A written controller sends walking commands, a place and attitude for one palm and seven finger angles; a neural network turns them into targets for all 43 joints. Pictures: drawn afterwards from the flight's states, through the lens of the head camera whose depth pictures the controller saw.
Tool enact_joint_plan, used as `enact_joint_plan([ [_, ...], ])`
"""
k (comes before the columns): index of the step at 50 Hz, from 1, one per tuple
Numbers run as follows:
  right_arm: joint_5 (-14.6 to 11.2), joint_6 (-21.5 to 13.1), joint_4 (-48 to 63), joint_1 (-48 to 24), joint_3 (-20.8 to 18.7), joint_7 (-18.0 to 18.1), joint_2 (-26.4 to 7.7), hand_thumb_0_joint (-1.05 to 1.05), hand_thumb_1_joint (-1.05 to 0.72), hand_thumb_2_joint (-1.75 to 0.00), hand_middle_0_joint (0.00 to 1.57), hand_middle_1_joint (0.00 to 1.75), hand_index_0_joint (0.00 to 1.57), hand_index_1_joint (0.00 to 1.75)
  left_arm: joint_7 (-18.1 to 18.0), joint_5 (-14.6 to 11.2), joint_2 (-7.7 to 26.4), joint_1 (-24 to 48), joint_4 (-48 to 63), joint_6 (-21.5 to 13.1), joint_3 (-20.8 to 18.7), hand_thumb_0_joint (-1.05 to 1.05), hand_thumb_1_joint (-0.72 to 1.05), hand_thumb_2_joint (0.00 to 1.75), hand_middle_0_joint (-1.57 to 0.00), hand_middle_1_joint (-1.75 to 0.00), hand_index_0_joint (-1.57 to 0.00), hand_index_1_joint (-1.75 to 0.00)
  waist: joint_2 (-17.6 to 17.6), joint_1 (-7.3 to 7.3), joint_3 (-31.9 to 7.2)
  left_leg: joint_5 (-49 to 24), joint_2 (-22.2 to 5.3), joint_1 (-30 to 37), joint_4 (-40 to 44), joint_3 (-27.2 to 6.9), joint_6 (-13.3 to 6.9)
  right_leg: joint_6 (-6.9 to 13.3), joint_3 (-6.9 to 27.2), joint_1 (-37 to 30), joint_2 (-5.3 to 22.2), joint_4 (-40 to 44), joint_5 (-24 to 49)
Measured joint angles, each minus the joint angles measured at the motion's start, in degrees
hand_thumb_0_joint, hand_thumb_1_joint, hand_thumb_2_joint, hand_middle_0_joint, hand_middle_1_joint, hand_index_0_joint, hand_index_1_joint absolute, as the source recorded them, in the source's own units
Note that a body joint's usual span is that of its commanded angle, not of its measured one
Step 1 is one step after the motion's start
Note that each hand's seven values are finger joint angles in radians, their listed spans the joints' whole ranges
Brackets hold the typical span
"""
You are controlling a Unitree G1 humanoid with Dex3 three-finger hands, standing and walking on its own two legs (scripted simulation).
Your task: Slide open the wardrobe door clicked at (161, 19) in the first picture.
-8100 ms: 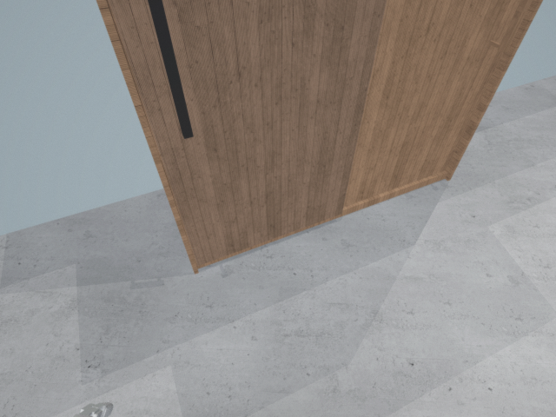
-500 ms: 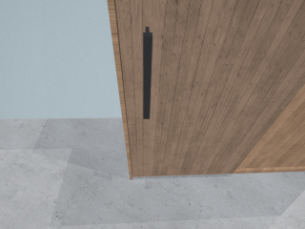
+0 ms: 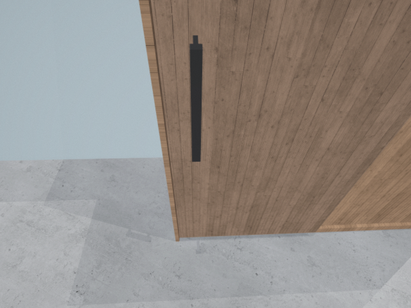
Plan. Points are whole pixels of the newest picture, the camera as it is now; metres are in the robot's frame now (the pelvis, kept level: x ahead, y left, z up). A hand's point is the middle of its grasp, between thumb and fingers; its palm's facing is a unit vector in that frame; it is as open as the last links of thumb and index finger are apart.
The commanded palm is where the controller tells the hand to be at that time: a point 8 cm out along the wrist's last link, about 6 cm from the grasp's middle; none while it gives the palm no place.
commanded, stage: look again from close up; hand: left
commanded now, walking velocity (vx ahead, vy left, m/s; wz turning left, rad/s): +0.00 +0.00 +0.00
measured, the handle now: (195, 107) +0.54 +0.06 +0.10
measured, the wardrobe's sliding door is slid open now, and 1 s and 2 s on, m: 0.00 0.00 0.00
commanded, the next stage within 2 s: shuffle to correct the standing spot in 0.08 s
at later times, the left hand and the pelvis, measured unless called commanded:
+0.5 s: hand out of the picture -0.02 +0.12 -0.18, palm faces +0.08 -0.99 -0.15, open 7.4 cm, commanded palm none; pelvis +0.03 -0.02 -0.01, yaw +2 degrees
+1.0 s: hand out of the picture +0.08 +0.06 -0.19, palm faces +0.14 -0.98 -0.12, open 7.4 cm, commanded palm none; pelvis +0.10 -0.09 -0.01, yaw +4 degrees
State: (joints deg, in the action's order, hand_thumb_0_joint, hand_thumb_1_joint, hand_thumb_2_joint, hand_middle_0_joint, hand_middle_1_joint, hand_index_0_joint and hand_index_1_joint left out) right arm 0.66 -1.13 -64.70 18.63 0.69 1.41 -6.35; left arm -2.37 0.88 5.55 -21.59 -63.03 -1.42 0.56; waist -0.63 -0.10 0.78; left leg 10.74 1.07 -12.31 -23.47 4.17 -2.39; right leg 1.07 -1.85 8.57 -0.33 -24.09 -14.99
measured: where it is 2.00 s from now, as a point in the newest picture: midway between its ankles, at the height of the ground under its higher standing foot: outside the picture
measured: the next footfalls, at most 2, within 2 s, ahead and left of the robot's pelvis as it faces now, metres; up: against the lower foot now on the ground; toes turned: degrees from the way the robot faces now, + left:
right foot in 1.10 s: +0.12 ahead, -0.26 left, +0.00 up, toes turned +3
left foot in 1.36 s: +0.14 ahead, -0.04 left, +0.00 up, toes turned +9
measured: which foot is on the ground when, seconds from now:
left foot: down 0.00-1.00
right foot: down 0.00-0.80, up 0.82-1.00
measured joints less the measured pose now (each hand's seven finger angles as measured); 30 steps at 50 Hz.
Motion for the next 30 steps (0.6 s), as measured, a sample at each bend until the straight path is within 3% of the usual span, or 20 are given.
enact_joint_plan([
  [19, 0.3, 0.4, -0.4, 0.8, -0.5, 0.1, 0.8, 0.00, -0.91, -0.90, 0.20, 0.30, 0.20, 0.30, 0.5, 0.5, 0.2, -0.4, -0.3, 0.6, -0.5, 0.01, 0.91, 0.90, -0.20, -0.30, -0.20, -0.30, -0.9, 0.54, -1.2, 1.8, 0.5, 0.2, -0.9, -0.6, 0.5, 0.5, -0.6, 0.4, 0.5, -2.7, -3.0],
  [28, 0.4, 0.7, -0.3, 2.1, -1.4, 0.6, 0.9, 0.00, -0.91, -0.90, 0.20, 0.30, 0.20, 0.30, 0.8, 1.0, 0.2, -1.9, 0.6, 0.7, -1.6, 0.01, 0.91, 0.90, -0.20, -0.30, -0.20, -0.30, 0.1, 0.30, -1.6, 5.1, -0.6, -1.8, -4.9, -3.3, 2.2, 2.4, -3.2, 0.3, -0.8, -4.1, -6.1],
  [30, 0.4, 0.8, -0.3, 2.0, -1.5, 0.7, 0.8, 0.00, -0.91, -0.90, 0.20, 0.30, 0.20, 0.30, 0.7, 0.9, 0.1, -2.4, 1.0, 0.6, -1.9, 0.01, 0.91, 0.90, -0.20, -0.30, -0.20, -0.30, 0.3, 0.19, -1.3, 6.8, -1.6, -2.9, -8.1, -3.4, 1.6, 3.1, -4.2, -0.4, -1.6, -4.1, -6.8],
])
